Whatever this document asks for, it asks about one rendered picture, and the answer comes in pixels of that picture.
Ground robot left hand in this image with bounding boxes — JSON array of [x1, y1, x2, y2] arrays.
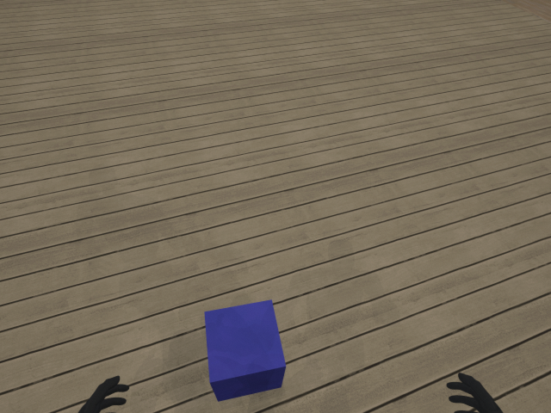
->
[[78, 376, 129, 413]]

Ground robot right hand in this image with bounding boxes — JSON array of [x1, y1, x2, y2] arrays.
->
[[447, 373, 503, 413]]

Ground carton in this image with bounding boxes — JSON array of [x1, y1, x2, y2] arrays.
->
[[204, 299, 286, 402]]

